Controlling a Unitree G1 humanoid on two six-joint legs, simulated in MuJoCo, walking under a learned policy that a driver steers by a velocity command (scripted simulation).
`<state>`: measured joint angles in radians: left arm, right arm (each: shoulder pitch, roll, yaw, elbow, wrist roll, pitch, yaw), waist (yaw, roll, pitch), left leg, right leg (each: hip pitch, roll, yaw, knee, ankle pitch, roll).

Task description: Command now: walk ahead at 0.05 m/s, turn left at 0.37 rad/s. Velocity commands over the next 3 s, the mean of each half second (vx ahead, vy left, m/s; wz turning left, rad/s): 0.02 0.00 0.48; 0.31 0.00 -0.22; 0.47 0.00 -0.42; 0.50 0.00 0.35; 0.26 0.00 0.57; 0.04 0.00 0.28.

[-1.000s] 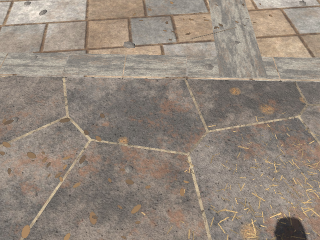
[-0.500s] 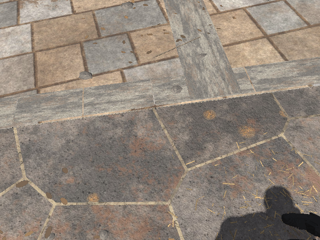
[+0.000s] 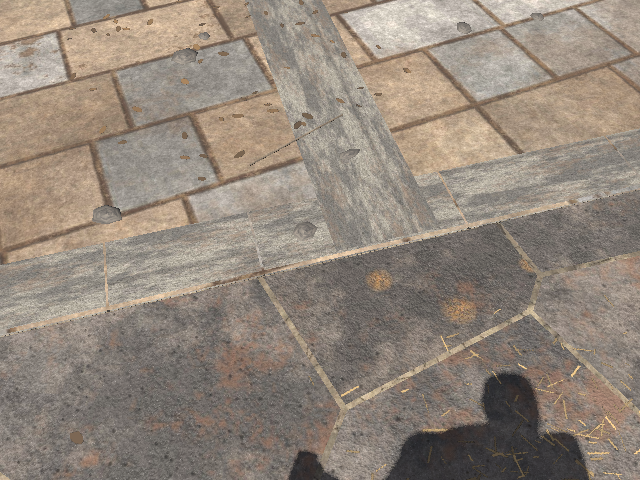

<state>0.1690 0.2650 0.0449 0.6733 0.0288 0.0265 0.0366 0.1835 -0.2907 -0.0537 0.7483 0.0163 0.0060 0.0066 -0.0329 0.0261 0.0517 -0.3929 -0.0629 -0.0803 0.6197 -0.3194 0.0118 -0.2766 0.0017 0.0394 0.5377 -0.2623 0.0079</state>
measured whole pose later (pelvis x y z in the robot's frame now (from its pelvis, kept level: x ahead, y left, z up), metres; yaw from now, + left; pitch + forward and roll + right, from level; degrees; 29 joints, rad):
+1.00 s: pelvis +0.13 +0.04 +0.02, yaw +6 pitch +2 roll +2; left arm 0.47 0.24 0.04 0.79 -0.02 -0.05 0.02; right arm 0.10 -0.31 -0.06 0.69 0.00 -0.09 0.04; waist 0.07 0.03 0.01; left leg -0.56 0.01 -0.05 0.72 -0.14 -0.03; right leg -0.05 0.02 0.13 0.30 -0.27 -0.05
